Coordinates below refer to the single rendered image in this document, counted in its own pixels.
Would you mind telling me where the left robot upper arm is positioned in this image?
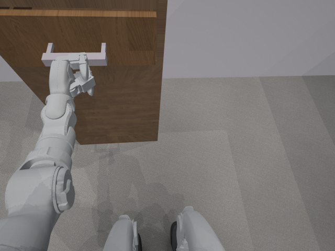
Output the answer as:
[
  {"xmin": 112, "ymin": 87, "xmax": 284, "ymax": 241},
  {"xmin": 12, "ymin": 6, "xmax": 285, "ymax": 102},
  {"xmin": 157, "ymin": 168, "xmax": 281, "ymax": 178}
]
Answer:
[{"xmin": 0, "ymin": 166, "xmax": 75, "ymax": 251}]

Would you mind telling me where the robot left hand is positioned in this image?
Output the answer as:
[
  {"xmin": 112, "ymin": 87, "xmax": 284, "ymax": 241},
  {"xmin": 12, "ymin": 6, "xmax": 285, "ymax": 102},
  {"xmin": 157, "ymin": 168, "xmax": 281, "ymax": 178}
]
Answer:
[{"xmin": 49, "ymin": 52, "xmax": 96, "ymax": 101}]

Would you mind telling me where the right robot thigh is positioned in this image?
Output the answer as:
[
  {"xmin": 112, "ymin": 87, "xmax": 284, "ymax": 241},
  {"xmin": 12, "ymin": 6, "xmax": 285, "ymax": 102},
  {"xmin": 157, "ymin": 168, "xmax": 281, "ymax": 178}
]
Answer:
[{"xmin": 176, "ymin": 211, "xmax": 225, "ymax": 251}]

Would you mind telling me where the cabinet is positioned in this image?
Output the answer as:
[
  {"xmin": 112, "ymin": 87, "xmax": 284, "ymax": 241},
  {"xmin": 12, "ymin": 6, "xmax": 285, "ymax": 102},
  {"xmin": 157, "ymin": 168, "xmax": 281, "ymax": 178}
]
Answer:
[{"xmin": 0, "ymin": 0, "xmax": 168, "ymax": 145}]

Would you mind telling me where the drawer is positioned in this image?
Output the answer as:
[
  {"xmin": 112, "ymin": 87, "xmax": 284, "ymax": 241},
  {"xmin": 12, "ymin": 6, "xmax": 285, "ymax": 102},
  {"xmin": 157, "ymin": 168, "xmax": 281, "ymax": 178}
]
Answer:
[{"xmin": 0, "ymin": 7, "xmax": 157, "ymax": 67}]

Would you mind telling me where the robot thigh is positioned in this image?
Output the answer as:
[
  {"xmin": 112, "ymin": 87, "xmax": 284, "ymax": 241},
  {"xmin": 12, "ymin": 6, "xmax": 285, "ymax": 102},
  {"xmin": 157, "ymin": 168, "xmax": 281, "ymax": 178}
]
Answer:
[
  {"xmin": 103, "ymin": 219, "xmax": 139, "ymax": 251},
  {"xmin": 176, "ymin": 211, "xmax": 225, "ymax": 251}
]

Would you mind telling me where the left robot forearm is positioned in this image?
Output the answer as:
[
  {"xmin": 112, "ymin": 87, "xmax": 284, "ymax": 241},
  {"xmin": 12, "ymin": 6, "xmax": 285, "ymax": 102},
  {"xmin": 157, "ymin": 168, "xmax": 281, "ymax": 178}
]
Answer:
[{"xmin": 5, "ymin": 94, "xmax": 77, "ymax": 213}]

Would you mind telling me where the left robot thigh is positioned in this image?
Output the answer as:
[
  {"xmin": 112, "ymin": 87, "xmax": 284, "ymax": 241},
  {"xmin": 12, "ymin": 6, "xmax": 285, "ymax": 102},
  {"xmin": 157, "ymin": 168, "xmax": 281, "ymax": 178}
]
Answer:
[{"xmin": 103, "ymin": 219, "xmax": 139, "ymax": 251}]

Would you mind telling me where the handle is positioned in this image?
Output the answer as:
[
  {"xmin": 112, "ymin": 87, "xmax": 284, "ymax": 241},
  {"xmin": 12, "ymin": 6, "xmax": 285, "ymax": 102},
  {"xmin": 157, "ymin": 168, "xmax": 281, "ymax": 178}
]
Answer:
[{"xmin": 41, "ymin": 43, "xmax": 107, "ymax": 66}]

